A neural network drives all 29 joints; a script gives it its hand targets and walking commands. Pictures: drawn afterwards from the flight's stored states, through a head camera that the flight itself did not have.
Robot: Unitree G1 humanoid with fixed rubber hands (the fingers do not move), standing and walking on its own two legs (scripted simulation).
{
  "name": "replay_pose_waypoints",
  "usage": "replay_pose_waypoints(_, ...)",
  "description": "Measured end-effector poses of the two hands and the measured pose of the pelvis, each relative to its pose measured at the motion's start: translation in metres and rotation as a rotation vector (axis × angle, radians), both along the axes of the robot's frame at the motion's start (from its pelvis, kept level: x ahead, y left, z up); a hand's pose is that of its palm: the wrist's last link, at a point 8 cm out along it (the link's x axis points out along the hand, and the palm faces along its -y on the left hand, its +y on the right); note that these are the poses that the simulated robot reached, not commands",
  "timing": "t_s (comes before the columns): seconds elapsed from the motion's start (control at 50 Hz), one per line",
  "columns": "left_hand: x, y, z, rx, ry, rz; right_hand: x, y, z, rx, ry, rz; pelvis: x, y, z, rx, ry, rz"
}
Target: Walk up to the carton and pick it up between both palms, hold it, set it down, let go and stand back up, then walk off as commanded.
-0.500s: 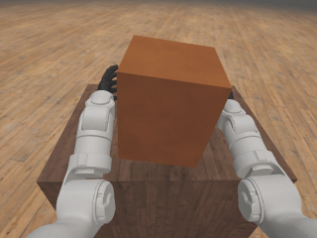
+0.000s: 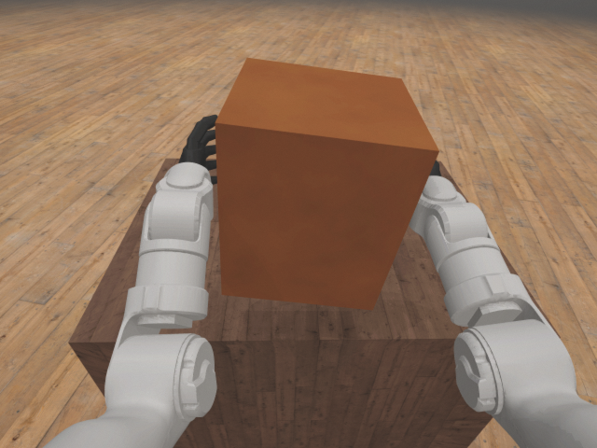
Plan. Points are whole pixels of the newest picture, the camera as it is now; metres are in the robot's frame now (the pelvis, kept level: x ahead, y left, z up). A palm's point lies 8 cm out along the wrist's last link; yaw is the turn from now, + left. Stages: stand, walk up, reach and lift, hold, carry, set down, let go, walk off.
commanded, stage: hold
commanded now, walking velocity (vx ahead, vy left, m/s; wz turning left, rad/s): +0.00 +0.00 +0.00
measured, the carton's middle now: (311, 186) +0.40 +0.00 +0.21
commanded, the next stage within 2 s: none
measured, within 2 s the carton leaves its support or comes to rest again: neither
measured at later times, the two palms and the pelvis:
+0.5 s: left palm (191, 166) +0.38 +0.15 +0.25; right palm (427, 173) +0.39 -0.15 +0.24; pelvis +0.00 +0.00 +0.00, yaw +0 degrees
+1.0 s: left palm (189, 163) +0.38 +0.15 +0.26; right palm (427, 170) +0.39 -0.15 +0.24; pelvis +0.00 +0.00 +0.00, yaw +0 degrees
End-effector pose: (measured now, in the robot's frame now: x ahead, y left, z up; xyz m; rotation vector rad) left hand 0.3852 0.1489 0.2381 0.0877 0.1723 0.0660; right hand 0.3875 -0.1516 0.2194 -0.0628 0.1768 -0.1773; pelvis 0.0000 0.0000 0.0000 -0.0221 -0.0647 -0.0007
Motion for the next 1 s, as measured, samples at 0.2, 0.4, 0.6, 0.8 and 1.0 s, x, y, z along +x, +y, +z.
replay_pose_waypoints(0.2, -0.003, 0.001, 0.007, -0.007, -0.006, 0.007, 0.0, 0.001, 0.011, -0.001, -0.006, 0.006, -0.001, 0.0, 0.0, 0.0, -0.001, 0.0)
replay_pose_waypoints(0.4, -0.005, 0.002, 0.011, -0.014, -0.001, 0.014, -0.001, 0.002, 0.015, -0.006, 0.0, 0.013, -0.001, 0.0, 0.0, 0.0, -0.003, 0.0)
replay_pose_waypoints(0.6, -0.006, 0.002, 0.015, -0.015, 0.0, 0.017, -0.002, 0.002, 0.02, -0.007, 0.002, 0.015, -0.002, 0.0, 0.0, -0.001, -0.005, 0.0)
replay_pose_waypoints(0.8, -0.007, 0.003, 0.016, -0.017, 0.004, 0.019, -0.002, 0.003, 0.022, -0.006, 0.007, 0.017, -0.002, 0.0, 0.0, -0.001, -0.005, 0.0)
replay_pose_waypoints(1.0, -0.008, 0.003, 0.018, -0.016, -0.001, 0.02, -0.002, 0.003, 0.024, -0.006, 0.003, 0.018, -0.002, 0.0, 0.0, -0.001, -0.005, 0.0)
